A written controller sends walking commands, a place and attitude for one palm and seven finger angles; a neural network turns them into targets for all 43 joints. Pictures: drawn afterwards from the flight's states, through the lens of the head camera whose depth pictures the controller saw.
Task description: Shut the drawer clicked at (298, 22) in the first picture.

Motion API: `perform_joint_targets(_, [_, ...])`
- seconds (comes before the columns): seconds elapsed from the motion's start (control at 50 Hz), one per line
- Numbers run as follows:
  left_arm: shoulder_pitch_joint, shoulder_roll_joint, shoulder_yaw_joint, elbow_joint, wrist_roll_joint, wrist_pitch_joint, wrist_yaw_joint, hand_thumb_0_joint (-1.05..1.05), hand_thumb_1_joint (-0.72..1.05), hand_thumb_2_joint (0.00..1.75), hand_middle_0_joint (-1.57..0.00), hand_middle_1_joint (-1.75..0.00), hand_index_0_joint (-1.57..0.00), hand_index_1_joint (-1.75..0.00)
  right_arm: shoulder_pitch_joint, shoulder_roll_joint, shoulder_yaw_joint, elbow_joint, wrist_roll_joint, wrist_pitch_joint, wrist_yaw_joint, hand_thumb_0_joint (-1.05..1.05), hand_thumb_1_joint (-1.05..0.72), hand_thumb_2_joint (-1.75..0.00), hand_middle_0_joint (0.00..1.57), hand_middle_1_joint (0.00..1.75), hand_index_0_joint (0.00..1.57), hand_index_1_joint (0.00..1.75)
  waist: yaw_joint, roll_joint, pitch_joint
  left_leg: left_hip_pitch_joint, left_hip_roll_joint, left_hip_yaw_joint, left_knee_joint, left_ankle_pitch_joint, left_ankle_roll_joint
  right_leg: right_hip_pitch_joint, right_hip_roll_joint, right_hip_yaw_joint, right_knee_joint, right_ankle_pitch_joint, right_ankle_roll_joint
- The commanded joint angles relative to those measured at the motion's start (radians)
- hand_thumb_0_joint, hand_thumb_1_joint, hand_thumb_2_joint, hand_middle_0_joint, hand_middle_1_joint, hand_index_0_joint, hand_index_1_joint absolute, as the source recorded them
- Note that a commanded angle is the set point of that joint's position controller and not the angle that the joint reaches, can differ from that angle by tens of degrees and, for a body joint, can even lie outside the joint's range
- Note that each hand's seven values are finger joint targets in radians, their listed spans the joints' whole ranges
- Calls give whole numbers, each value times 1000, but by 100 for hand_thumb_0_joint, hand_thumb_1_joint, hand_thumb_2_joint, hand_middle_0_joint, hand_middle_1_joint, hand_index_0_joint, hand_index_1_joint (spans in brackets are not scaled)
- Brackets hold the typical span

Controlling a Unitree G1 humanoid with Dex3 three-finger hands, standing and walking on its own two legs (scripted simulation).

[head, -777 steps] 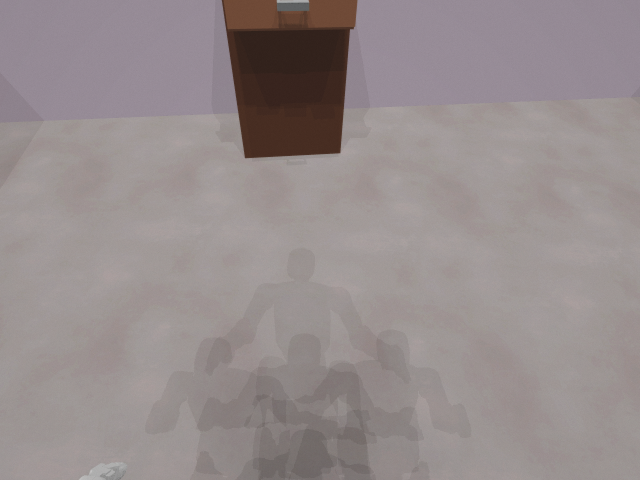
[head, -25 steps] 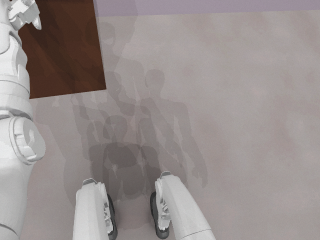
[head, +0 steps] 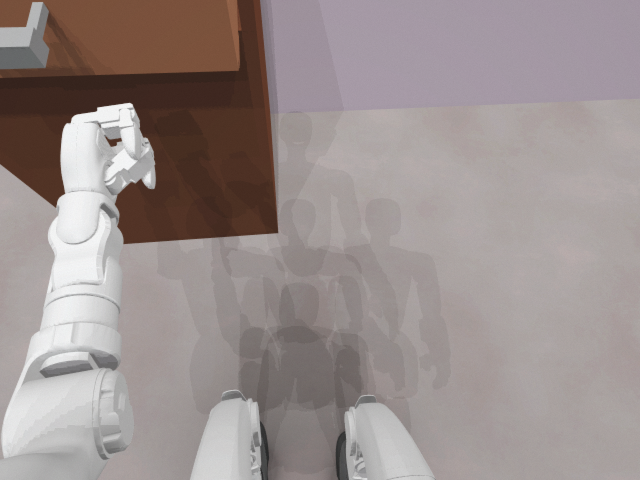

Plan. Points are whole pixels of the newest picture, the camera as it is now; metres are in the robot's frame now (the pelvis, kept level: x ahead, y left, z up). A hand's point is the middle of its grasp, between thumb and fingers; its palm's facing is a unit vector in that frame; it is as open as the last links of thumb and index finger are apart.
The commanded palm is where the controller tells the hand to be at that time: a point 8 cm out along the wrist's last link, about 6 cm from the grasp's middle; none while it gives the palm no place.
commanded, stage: draw the hand back to the body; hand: left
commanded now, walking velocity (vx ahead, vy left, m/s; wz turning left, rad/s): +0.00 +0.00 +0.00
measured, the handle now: out of the picture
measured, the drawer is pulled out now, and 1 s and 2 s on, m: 0.08 0.08 0.08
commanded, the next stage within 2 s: step back with the hand held close in 1.08 s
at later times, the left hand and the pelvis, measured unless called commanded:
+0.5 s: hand out of the picture +0.32 +0.22 +0.17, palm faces +0.24 -0.93 -0.26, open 3.2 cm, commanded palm +0.27 +0.27 +0.19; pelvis +0.02 +0.01 +0.10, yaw +2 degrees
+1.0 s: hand out of the picture +0.19 +0.25 +0.28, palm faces +0.45 -0.78 -0.43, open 3.2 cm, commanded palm +0.15 +0.28 +0.29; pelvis +0.03 +0.00 +0.11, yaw +3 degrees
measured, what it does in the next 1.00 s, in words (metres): rises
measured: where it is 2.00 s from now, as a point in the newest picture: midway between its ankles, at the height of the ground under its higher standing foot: outside the picture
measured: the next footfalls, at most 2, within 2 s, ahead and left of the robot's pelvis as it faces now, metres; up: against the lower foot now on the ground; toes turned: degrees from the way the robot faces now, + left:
none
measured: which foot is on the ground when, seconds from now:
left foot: down 0.00-1.00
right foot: down 0.00-1.00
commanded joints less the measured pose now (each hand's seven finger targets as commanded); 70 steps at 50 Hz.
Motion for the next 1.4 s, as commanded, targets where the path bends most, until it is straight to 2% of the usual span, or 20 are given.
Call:
perform_joint_targets(0.0, [-252, 139, -42, -254, -41, -117, 10, 0, 90, 90, -140, -160, -140, -160, 132, -180, -77, -59, 15, -47, -32, 0, -90, -90, 20, 30, 20, 30, -12, 5, -502, 537, -77, -17, -173, 370, 41, 367, 30, 41, -248, 521, 21])
perform_joint_targets(0.06, [-144, 105, -76, -195, -47, -133, -12, 0, 90, 90, -140, -160, -140, -160, 103, -184, -75, -66, 21, -40, -35, 0, -90, -90, 20, 30, 20, 30, 4, 6, -378, 588, -81, -12, -233, 344, 37, 368, 26, 34, -298, 478, 16])
perform_joint_targets(0.14, [-2, 68, -117, -282, -85, -135, -54, 0, 90, 90, -140, -160, -140, -160, 42, -185, -73, -127, 34, -29, -36, 0, -90, -90, 20, 30, 20, 30, 44, 57, -331, 702, -89, -4, -306, 368, 35, 426, 23, 27, -353, 484, 6])
perform_joint_targets(0.18, [78, 81, -98, -358, -107, -135, -60, 0, 90, 90, -140, -160, -140, -160, 5, -182, -73, -155, 40, -30, -43, 0, -90, -90, 20, 30, 20, 30, 70, 29, -340, 748, -86, -9, -341, 399, 32, 479, 22, 20, -370, 506, 6])
perform_joint_targets(0.2, [128, 136, -156, -442, 9, -65, 25, 0, 90, 90, -140, -160, -140, -160, -83, -158, -72, -188, 43, 5, -57, 0, -90, -90, 20, 30, 20, 30, 120, 62, -383, 853, -82, 20, -424, 402, 22, 526, 4, 64, -428, 480, -6])
perform_joint_targets(0.24, [147, 50, -217, -595, 13, 7, 106, 0, 90, 90, -140, -160, -140, -160, -113, -140, -63, -226, 45, 18, -84, 0, -90, -90, 20, 30, 20, 30, 91, 75, -312, 904, -83, 20, -483, 397, 26, 576, 3, 51, -492, 478, -7])
perform_joint_targets(0.28, [231, 114, -160, -618, 34, 59, 166, 0, 90, 90, -140, -160, -140, -160, -141, -151, -57, -225, 44, 25, -111, 0, -90, -90, 20, 30, 20, 30, 97, -23, -249, 896, -78, 17, -536, 367, 31, 637, 2, 48, -540, 474, 2])
perform_joint_targets(0.32, [253, 123, -153, -689, 41, 88, 198, 0, 90, 90, -140, -160, -140, -160, -181, -145, -49, -231, 45, 17, -129, 0, -90, -90, 20, 30, 20, 30, 102, -27, -208, 927, -79, 20, -584, 349, 34, 689, -7, 54, -592, 463, 5])
perform_joint_targets(0.38, [341, 107, -154, -772, 47, 119, 222, 0, 90, 90, -140, -160, -140, -160, -216, -134, -36, -233, 40, -11, -145, 0, -90, -90, 20, 30, 20, 30, 117, 15, -173, 1020, -78, 15, -645, 399, 31, 749, -12, 44, -644, 494, 0])
perform_joint_targets(0.5, [628, 48, -171, -929, 37, 165, 221, 0, 90, 90, -140, -160, -140, -160, -251, -117, -20, -233, 28, -62, -137, 0, -90, -90, 20, 30, 20, 30, 137, -34, -71, 1115, -73, 20, -749, 457, 27, 860, -15, 30, -752, 540, 4])
perform_joint_targets(0.7, [908, 101, -46, -1270, 37, 160, 223, 0, 90, 90, -140, -160, -140, -160, -292, -96, -13, -216, 2, -127, -124, 0, -90, -90, 20, 30, 20, 30, 172, 21, -25, 1205, -82, 32, -827, 524, 25, 972, -18, 35, -850, 590, 10])
perform_joint_targets(0.84, [1122, 147, 60, -1413, 34, 127, 223, 0, 90, 90, -140, -160, -140, -160, -298, -98, -29, -203, -7, -176, -117, 0, -90, -90, 20, 30, 20, 30, 193, -11, 34, 1203, -90, 45, -820, 518, 26, 964, -12, 37, -897, 601, 18])
perform_joint_targets(0.88, [1159, 145, 75, -1452, 32, 113, 222, 0, 90, 90, -140, -160, -140, -160, -298, -94, -30, -206, -3, -184, -116, 0, -90, -90, 20, 30, 20, 30, 196, 4, 44, 1198, -87, 40, -822, 508, 24, 965, -14, 35, -885, 585, 18])
perform_joint_targets(0.98, [1134, 90, 30, -1341, 35, 122, 219, 0, 90, 90, -140, -160, -140, -160, -281, -108, -43, -186, -3, -185, -126, 0, -90, -90, 20, 30, 20, 30, 177, -87, 114, 1191, -85, 46, -836, 446, 36, 922, -18, 38, -909, 517, 31])
perform_joint_targets(1.12, [1101, 135, 57, -1417, 44, 95, 232, 0, 90, 90, -140, -160, -140, -160, -299, -99, -39, -184, -10, -215, -134, 0, -90, -90, 20, 30, 20, 30, 198, -1, 58, 1213, -95, 47, -831, 466, 34, 963, -25, 49, -903, 539, 24])
perform_joint_targets(1.18, [1126, 122, 54, -1397, 42, 96, 231, 0, 90, 90, -140, -160, -140, -160, -298, -95, -37, -176, -10, -224, -133, 0, -90, -90, 20, 30, 20, 30, 198, 16, 97, 1202, -92, 49, -836, 471, 28, 957, -22, 46, -909, 543, 22])
perform_joint_targets(1.2, [1081, 208, 155, -1453, 44, 64, 232, 0, 90, 90, -140, -160, -140, -160, -286, -122, -36, -208, -11, -183, -122, 0, -90, -90, 20, 30, 20, 30, 147, -19, 196, 1109, -73, 45, -804, 412, 43, 846, -69, 98, -961, 538, 30])
perform_joint_targets(1.24, [1161, 166, 125, -1404, 46, 45, 222, 0, 90, 90, -140, -160, -140, -160, -302, -119, -48, -201, -14, -148, -118, 0, -90, -90, 20, 30, 20, 30, 146, -48, 184, 1097, -79, 39, -796, 392, 38, 829, -79, 97, -972, 525, 31])
perform_joint_targets(1.28, [1239, 130, 103, -1378, 43, 34, 219, 0, 90, 90, -140, -160, -140, -160, -288, -118, -55, -205, -14, -122, -114, 0, -90, -90, 20, 30, 20, 30, 141, -10, 109, 1098, -68, 38, -806, 446, 38, 872, -81, 78, -923, 555, 33])
perform_joint_targets(1.38, [1313, 148, 125, -1413, 33, 28, 225, 0, 90, 90, -140, -160, -140, -160, -285, -117, -68, -233, -7, -82, -118, 0, -90, -90, 20, 30, 20, 30, 139, -16, -12, 1118, -50, 32, -813, 614, 36, 925, -59, 47, -847, 644, 44])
